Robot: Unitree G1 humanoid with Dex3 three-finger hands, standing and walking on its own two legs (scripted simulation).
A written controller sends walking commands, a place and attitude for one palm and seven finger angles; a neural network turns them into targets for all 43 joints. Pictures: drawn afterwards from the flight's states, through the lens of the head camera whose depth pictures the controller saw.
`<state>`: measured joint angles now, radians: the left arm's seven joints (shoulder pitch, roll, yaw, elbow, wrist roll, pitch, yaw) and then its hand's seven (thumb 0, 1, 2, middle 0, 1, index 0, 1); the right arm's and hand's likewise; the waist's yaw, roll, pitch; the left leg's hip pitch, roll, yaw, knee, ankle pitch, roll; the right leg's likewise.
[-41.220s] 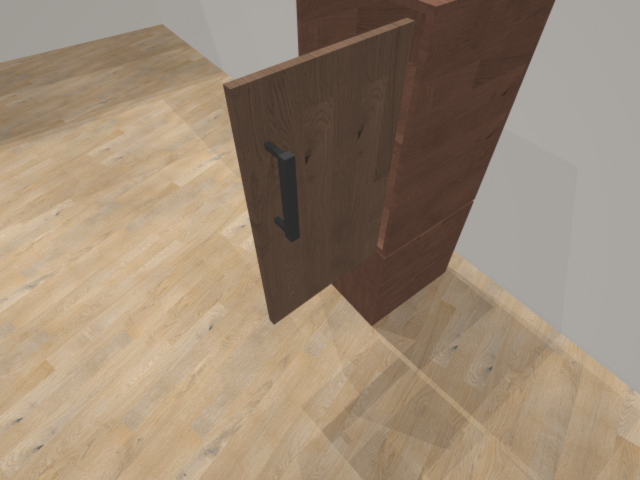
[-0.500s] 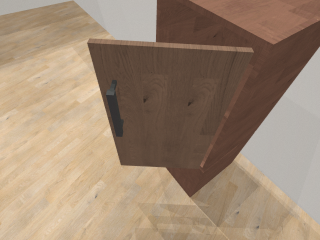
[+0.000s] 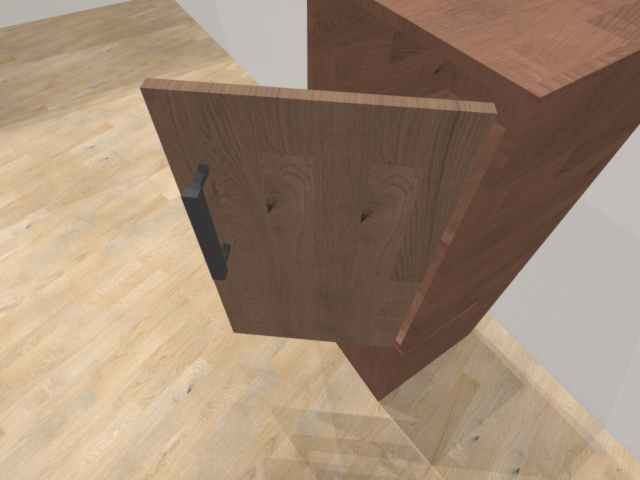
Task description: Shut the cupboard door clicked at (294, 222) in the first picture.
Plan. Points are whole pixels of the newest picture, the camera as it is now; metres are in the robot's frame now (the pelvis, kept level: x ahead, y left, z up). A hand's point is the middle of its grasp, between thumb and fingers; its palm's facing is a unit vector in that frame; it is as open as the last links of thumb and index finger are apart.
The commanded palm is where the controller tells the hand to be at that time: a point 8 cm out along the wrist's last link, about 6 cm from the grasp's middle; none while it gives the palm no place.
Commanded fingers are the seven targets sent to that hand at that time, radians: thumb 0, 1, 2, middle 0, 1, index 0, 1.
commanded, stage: come to a stop and stand still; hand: left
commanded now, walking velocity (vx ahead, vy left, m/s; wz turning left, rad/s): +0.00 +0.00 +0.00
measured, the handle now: (211, 227) +0.40 +0.18 +0.07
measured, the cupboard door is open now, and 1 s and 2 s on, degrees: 51 51 51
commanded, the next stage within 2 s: look again from close up in 0.54 s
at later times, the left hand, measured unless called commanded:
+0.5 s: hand out of the picture +0.00 +0.18 -0.17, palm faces -0.02 -0.98 -0.21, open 7.4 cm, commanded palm none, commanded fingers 0.00 0.90 0.90 -0.20 -0.30 -0.20 -0.30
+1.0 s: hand out of the picture +0.00 +0.19 -0.17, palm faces -0.03 -0.99 -0.17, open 7.4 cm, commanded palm none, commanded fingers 0.00 0.90 0.90 -0.20 -0.30 -0.20 -0.30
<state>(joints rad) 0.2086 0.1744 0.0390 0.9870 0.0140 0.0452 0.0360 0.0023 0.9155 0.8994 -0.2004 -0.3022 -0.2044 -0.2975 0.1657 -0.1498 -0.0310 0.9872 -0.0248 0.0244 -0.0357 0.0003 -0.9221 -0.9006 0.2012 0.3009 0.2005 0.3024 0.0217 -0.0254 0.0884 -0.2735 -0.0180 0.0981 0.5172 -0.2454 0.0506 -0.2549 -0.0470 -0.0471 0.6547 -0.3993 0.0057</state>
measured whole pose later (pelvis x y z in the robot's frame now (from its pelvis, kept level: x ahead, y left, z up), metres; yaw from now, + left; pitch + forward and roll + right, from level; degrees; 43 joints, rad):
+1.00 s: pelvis +0.00 +0.02 +0.01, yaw -2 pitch +0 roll +0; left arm 0.30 0.17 -0.03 1.09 0.01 -0.01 0.04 0.00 0.91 0.90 -0.20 -0.30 -0.20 -0.30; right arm 0.25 -0.16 0.01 1.12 -0.01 -0.03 -0.02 0.01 -0.93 -0.90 0.20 0.30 0.20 0.30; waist 0.00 -0.03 0.02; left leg -0.22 -0.04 0.08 0.44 -0.22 0.07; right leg -0.15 -0.05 -0.02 0.43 -0.28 0.04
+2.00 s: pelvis -0.04 -0.01 +0.00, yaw -1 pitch +0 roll +0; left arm 0.32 0.18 0.00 1.04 0.02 0.00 0.03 0.01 0.91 0.90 -0.20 -0.30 -0.21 -0.30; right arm 0.26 -0.17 -0.02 1.05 -0.02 0.00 -0.01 0.00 -0.91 -0.90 0.20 0.30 0.20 0.30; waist 0.03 -0.05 0.01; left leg -0.21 -0.02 0.04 0.48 -0.27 0.03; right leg -0.22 -0.05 -0.01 0.50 -0.29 0.02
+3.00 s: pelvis -0.05 +0.03 +0.01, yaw -2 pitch -2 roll +0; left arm 0.29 0.17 -0.01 1.05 0.02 0.02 0.04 0.00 0.90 0.90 -0.20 -0.30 -0.20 -0.30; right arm 0.22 -0.17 -0.02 1.11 -0.01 0.01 -0.01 0.00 -0.91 -0.90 0.20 0.30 0.20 0.30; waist 0.00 -0.01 0.07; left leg -0.19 -0.06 0.08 0.45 -0.23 0.08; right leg -0.19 -0.09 0.00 0.45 -0.23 0.07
